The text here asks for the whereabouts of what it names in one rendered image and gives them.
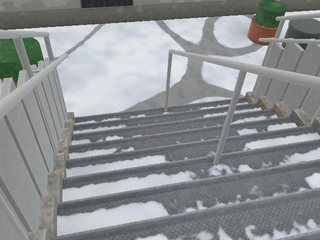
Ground stairs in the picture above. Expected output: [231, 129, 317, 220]
[50, 97, 320, 240]

